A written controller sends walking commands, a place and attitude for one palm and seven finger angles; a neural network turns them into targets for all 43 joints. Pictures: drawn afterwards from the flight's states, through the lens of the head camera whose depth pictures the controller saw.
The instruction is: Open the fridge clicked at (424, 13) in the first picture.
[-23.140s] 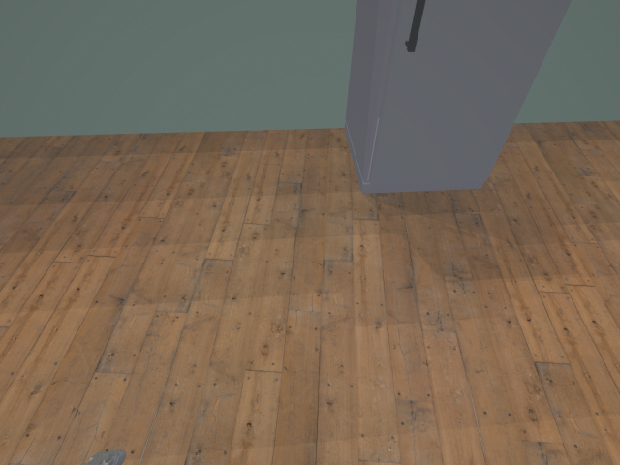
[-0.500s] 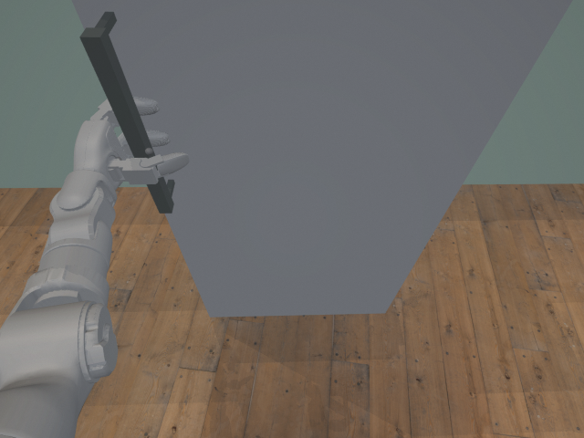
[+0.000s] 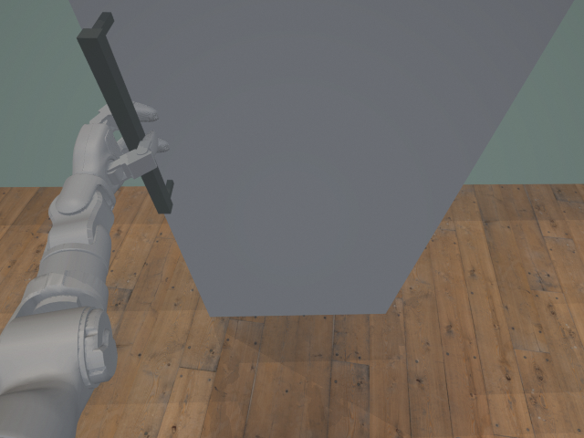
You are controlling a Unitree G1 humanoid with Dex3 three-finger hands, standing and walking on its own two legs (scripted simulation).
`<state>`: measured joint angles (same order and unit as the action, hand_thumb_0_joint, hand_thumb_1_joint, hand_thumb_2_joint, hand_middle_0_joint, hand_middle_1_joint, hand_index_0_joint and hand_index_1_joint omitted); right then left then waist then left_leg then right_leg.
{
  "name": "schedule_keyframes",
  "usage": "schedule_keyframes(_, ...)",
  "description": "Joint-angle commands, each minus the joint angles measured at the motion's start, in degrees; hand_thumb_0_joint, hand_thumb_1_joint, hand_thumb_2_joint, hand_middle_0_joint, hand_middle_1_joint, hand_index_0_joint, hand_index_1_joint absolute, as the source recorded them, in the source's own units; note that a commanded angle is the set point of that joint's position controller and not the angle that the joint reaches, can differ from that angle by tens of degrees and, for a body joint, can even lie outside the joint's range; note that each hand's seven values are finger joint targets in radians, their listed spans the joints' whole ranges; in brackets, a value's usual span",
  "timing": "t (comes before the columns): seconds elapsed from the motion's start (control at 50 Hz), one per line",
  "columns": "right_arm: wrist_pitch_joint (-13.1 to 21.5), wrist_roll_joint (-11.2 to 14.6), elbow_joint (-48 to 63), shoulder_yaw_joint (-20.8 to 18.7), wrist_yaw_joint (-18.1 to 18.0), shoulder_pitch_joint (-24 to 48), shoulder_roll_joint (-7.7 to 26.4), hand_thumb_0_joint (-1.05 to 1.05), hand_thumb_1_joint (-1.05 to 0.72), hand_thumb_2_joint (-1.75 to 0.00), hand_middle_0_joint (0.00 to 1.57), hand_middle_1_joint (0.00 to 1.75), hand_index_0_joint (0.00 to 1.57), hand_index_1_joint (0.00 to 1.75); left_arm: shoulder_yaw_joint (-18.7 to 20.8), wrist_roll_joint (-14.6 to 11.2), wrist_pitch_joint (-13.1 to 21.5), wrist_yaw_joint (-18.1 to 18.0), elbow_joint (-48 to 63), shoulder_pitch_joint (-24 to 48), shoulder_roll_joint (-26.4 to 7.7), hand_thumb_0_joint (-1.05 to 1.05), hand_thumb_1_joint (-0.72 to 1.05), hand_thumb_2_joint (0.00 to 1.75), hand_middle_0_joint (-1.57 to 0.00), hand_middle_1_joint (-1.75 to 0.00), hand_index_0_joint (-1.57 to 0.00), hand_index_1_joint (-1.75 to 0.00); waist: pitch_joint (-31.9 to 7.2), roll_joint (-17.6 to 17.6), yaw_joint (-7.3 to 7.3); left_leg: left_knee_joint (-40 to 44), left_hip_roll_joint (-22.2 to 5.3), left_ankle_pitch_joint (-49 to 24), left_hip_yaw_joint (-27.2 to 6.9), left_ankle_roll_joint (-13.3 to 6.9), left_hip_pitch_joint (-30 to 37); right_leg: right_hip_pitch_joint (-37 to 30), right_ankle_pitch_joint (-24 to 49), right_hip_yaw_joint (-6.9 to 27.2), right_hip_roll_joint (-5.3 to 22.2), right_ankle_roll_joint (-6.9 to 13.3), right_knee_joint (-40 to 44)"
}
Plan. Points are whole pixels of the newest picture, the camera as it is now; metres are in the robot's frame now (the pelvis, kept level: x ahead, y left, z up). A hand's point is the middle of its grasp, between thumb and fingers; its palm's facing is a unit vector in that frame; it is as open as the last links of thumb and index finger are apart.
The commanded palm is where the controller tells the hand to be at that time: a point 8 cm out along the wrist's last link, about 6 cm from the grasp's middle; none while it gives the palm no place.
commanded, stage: grip the handle and tug to test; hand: left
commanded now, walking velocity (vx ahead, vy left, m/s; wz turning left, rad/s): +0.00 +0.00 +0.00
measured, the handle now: (140, 132) +0.51 +0.22 +0.13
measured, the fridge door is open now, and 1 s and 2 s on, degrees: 0 0 20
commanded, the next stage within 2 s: pull the door a little, standing still in 0.54 s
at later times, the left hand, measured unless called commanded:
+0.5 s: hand (149, 156) +0.46 +0.19 +0.14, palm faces +0.02 -1.00 +0.00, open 5.5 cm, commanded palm +0.41 +0.24 +0.14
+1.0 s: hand (148, 158) +0.45 +0.19 +0.14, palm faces +0.03 -1.00 -0.01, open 5.7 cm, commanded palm +0.39 +0.24 +0.14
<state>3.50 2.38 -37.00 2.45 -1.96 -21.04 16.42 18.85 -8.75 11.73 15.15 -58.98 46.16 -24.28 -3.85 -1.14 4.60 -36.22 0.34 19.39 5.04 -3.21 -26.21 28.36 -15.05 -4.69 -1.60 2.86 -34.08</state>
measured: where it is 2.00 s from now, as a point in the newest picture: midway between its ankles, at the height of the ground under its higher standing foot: outside the picture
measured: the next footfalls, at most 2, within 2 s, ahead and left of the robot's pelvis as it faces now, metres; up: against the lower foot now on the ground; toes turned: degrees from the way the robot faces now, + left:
right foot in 1.70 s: +0.19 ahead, -0.06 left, +0.00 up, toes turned -4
left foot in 1.98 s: +0.12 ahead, +0.13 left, +0.00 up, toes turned +15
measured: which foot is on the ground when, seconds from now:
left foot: down 0.00-1.00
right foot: down 0.00-1.00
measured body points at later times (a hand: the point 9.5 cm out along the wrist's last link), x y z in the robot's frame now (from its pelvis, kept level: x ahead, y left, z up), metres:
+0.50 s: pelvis +0.02 +0.00 +0.00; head +0.06 -0.01 +0.45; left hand +0.45 +0.24 +0.14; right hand +0.09 -0.27 -0.11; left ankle -0.02 +0.08 -0.72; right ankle +0.02 -0.09 -0.72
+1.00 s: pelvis +0.05 +0.00 +0.01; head +0.07 -0.01 +0.46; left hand +0.44 +0.24 +0.14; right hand +0.15 -0.25 -0.10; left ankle -0.02 +0.09 -0.72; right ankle +0.02 -0.09 -0.72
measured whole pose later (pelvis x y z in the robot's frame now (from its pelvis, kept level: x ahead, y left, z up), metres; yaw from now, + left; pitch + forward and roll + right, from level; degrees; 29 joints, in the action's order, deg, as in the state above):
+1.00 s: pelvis +0.05 +0.00 +0.01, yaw -4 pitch +8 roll +0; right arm 2.0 2.9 -33.6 1.5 -0.8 -17.3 14.9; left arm 18.5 -12.2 0.1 11.1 -29.2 24.4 -19.7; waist -5.4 -2.4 1.9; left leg -30.2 0.9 19.5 5.1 -2.3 -17.0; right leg 20.6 -15.8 -0.5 -2.8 2.3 -28.8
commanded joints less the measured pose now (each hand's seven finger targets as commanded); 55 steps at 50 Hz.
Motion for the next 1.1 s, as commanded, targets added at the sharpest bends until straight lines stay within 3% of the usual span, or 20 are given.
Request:
schedule_keyframes(0.0,1.39,0.13,5.63,-2.99,-0.71,-3.75,8.75,0.0,-0.9,-0.9,0.2,0.3,0.2,0.3,2.56,-1.63,4.62,-0.15,14.64,27.36,-15.57,0.0,0.9,0.9,-0.45,-1.4,-0.45,-1.4,-20.4,-1.19,-0.28,3.39,-0.59,-18.54,-6.34,0.88,7.94,-12.17,18.96,4.5,0.19,-0.76,1.72)
schedule_keyframes(0.06,1.39,0.27,5.84,-3.08,-0.78,-3.16,8.7,0.0,-0.9,-0.9,0.2,0.3,0.2,0.3,2.32,-1.63,4.76,-0.21,16.17,26.38,-15.51,0.0,0.9,0.9,-0.45,-1.4,-0.45,-1.4,-20.83,-3.53,-0.47,3.14,-0.63,-19.04,-6.18,0.83,9.33,-11.48,18.96,4.74,0.2,-0.68,1.88)
schedule_keyframes(0.1,1.37,0.27,5.62,-3.1,-0.8,-3.41,8.64,0.0,-0.9,-0.9,0.2,0.3,0.2,0.3,1.11,-1.62,4.62,-0.27,15.97,27.07,-14.09,0.0,0.9,0.9,-0.45,-1.4,-0.45,-1.4,-20.44,-1.93,0.18,3.24,-0.83,-18.67,-6.4,0.89,9.7,-10.75,18.33,4.45,0.07,-0.8,2.13)
schedule_keyframes(0.18,1.29,0.33,6.11,-3.16,-0.84,-2.99,8.81,0.0,-0.9,-0.9,0.2,0.3,0.2,0.3,2.85,-1.93,4.07,-0.1,16.43,23.15,-15.75,0.0,0.9,0.9,-0.45,-1.4,-0.45,-1.4,-21.14,-0.52,-0.83,3.49,-0.64,-18.4,-5.78,0.58,7.75,-13.77,19.84,4.85,0.27,-0.88,1.96)
schedule_keyframes(0.24,1.18,0.41,7.09,-3.48,-0.68,-2.53,8.58,0.0,-0.9,-0.9,0.2,0.3,0.2,0.3,1.96,-2.32,3.77,0.39,20.5,20.24,-14.07,0.0,0.9,0.9,-0.45,-1.4,-0.45,-1.4,-23.93,-2.93,-1.75,3.04,-0.73,-22.74,-5.58,0.64,10.61,-14.79,22.61,4.87,0.33,-0.67,1.48)
schedule_keyframes(0.26,1.18,0.47,6.9,-3.36,-0.65,-2.08,8.38,0.0,-0.9,-0.9,0.2,0.3,0.2,0.3,2.2,-2.51,3.46,0.48,21.06,19.07,-14.2,0.0,0.9,0.9,-0.45,-1.4,-0.45,-1.4,-23.14,-4.26,-1.99,3.06,-0.75,-23.83,-5.52,0.75,10.98,-14.56,23.39,5.01,0.35,-0.68,1.74)
schedule_keyframes(0.32,1.09,0.52,7.66,-3.45,-0.37,-1.47,8.26,0.0,-0.9,-0.9,0.2,0.3,0.2,0.3,1.96,-3.26,2.45,0.71,24.08,15.21,-12.94,0.0,0.9,0.9,-0.45,-1.4,-0.45,-1.4,-22.93,-2.23,-2.49,3.42,-0.96,-25.26,-5.12,0.65,10.73,-16.29,25.47,4.98,0.33,-0.83,1.85)
schedule_keyframes(0.38,0.73,0.7,8.13,-3.71,-0.49,-0.88,8.39,0.0,-0.9,-0.9,0.2,0.3,0.2,0.3,3.88,-3.7,1.42,0.89,27.06,11.8,-14.9,0.0,0.9,0.9,-0.45,-1.4,-0.45,-1.4,-22.74,0.15,-3.08,3.81,-1.05,-26.05,-4.57,0.3,9.85,-18.95,28.23,5.34,0.55,-1.09,1.8)
schedule_keyframes(0.44,0.78,0.92,9.51,-3.82,-0.25,0.29,8.06,0.0,-0.9,-0.9,0.2,0.3,0.2,0.3,2.31,-4.46,0.19,1.29,30.88,6.28,-11.92,0.0,0.9,0.9,-0.45,-1.4,-0.45,-1.4,-22.77,-2.61,-4.09,3.85,-1.26,-30.36,-4.38,0.5,12.21,-18.86,29.26,5.05,0.71,-0.83,1.91)
schedule_keyframes(0.48,0.56,0.92,9.33,-3.87,-0.28,0.39,8.09,0.0,-0.9,-0.9,0.2,0.3,0.2,0.3,4.42,-4.55,-1.18,0.95,31.79,3.72,-13.74,0.0,0.9,0.9,-0.45,-1.4,-0.45,-1.4,-21.72,-1.3,-4.5,3.99,-1.49,-31.67,-4.27,0.57,12.0,-19.19,30.93,5.11,0.62,-1.08,1.99)
schedule_keyframes(0.52,0.53,1.01,9.95,-3.96,-0.11,1.02,7.71,0.0,-0.9,-0.9,0.2,0.3,0.2,0.3,2.63,-4.51,-2.2,0.85,35.52,3.0,-11.5,0.0,0.9,0.9,-0.45,-1.4,-0.45,-1.4,-22.53,-2.85,-4.47,4.2,-1.57,-33.91,-4.35,0.79,13.58,-19.28,31.68,4.99,0.68,-1.05,1.97)
schedule_keyframes(0.56,0.55,0.92,10.01,-4.3,-0.09,1.1,7.66,0.0,-0.9,-0.9,0.2,0.3,0.2,0.3,4.13,-4.86,-3.04,0.31,37.33,0.0,-12.13,0.0,0.9,0.9,-0.45,-1.4,-0.45,-1.4,-23.28,-2.33,-5.09,3.94,-1.81,-37.68,-4.3,0.88,15.05,-20.07,33.98,5.06,0.7,-1.14,2.1)
schedule_keyframes(0.62,0.47,0.88,10.23,-4.25,0.18,1.51,7.36,0.0,-0.9,-0.9,0.2,0.3,0.2,0.3,2.82,-4.82,-4.61,-0.09,40.21,-1.86,-10.08,0.0,0.9,0.9,-0.45,-1.4,-0.45,-1.4,-22.79,-2.12,-4.94,4.09,-1.93,-40.2,-4.27,1.13,16.15,-20.01,35.62,4.83,0.71,-1.28,2.23)
schedule_keyframes(0.64,0.1,1.01,9.71,-4.29,-0.17,1.15,7.79,0.0,-0.9,-0.9,0.2,0.3,0.2,0.3,3.82,-4.34,-4.91,-0.66,39.07,0.94,-12.55,0.0,0.9,0.9,-0.45,-1.4,-0.45,-1.4,-21.33,-1.89,-4.06,3.99,-2.09,-39.63,-4.48,1.23,15.91,-18.85,34.28,4.62,0.66,-1.21,2.45)
schedule_keyframes(0.68,-0.25,0.92,8.21,-4.11,-0.54,0.8,7.7,0.0,-0.9,-0.9,0.2,0.3,0.2,0.3,1.32,-3.47,-5.83,-1.5,36.86,10.07,-10.84,0.0,0.9,0.9,-0.45,-1.4,-0.45,-1.4,-18.62,-1.74,-1.52,4.2,-2.03,-36.66,-5.08,1.27,16.1,-15.4,31.28,4.29,0.32,-1.38,3.15)
schedule_keyframes(0.78,-0.11,0.43,8.79,-4.4,-0.32,0.84,7.0,0.0,-0.9,-0.9,0.2,0.3,0.2,0.3,1.67,-3.48,-6.43,-1.95,40.37,2.84,-9.33,0.0,0.9,0.9,-0.45,-1.4,-0.45,-1.4,-24.6,-4.41,-4.18,3.22,-2.06,-46.21,-5.58,2.37,20.12,-17.78,35.04,4.16,0.59,-1.15,2.21)
schedule_keyframes(0.84,0.15,0.21,9.29,-4.35,0.12,1.77,6.87,0.0,-0.9,-0.9,0.2,0.3,0.2,0.3,1.53,-3.97,-5.85,-1.67,42.91,-1.07,-8.68,0.0,0.9,0.9,-0.45,-1.4,-0.45,-1.4,-24.91,-4.17,-5.17,3.24,-2.15,-47.71,-5.42,2.7,20.68,-19.18,36.07,4.21,0.65,-0.9,2.32)
schedule_keyframes(0.86,0.35,0.33,9.45,-4.16,0.27,2.38,6.66,0.0,-0.9,-0.9,0.2,0.3,0.2,0.3,1.67,-4.38,-5.81,-1.55,43.03,-2.75,-8.06,0.0,0.9,0.9,-0.45,-1.4,-0.45,-1.4,-24.01,-2.05,-5.4,3.69,-2.12,-46.57,-5.47,2.54,19.62,-20.05,36.5,4.15,0.65,-0.88,2.34)
schedule_keyframes(0.94,0.8,0.66,11.16,-4.01,0.54,5.01,6.6,0.0,-0.9,-0.9,0.2,0.3,0.2,0.3,2.01,-5.29,-5.24,-0.94,47.33,-10.62,-7.16,0.0,0.9,0.9,-0.45,-1.4,-0.45,-1.4,-22.55,-0.76,-6.93,4.98,-1.9,-42.0,-4.79,2.19,17.3,-22.98,35.3,4.36,0.84,-0.5,2.65)
schedule_keyframes(1.08,1.7,0.94,13.98,-3.93,1.08,8.82,5.37,0.0,-0.9,-0.9,0.2,0.3,0.2,0.3,3.97,-6.81,-7.75,-1.05,62.45,-29.85,-5.69,0.0,0.9,0.9,-0.45,-1.4,-0.45,-1.4,-21.99,-2.44,-9.44,5.32,-1.83,-47.55,-4.27,2.62,17.33,-26.96,41.98,4.42,1.34,-0.65,1.55)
